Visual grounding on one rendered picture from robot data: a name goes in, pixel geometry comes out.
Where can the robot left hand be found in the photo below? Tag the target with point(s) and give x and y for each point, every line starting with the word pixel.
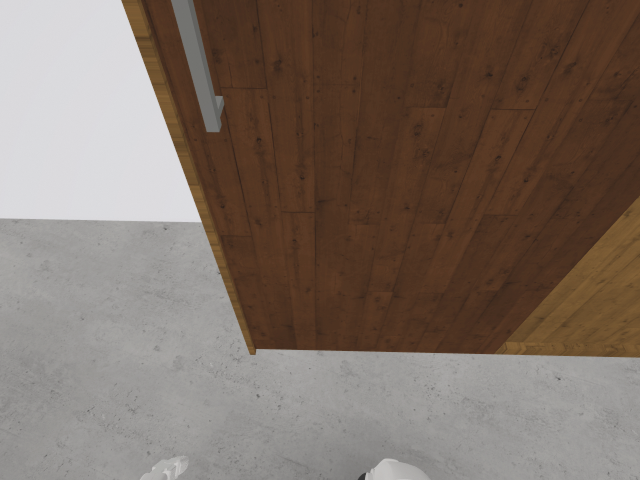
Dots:
pixel 167 469

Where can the handle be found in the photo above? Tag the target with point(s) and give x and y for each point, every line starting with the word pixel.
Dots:
pixel 211 106

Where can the wardrobe door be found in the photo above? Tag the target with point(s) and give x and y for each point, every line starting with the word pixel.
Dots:
pixel 598 301
pixel 408 175

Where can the robot right shin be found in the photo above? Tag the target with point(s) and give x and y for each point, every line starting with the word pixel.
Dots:
pixel 384 460

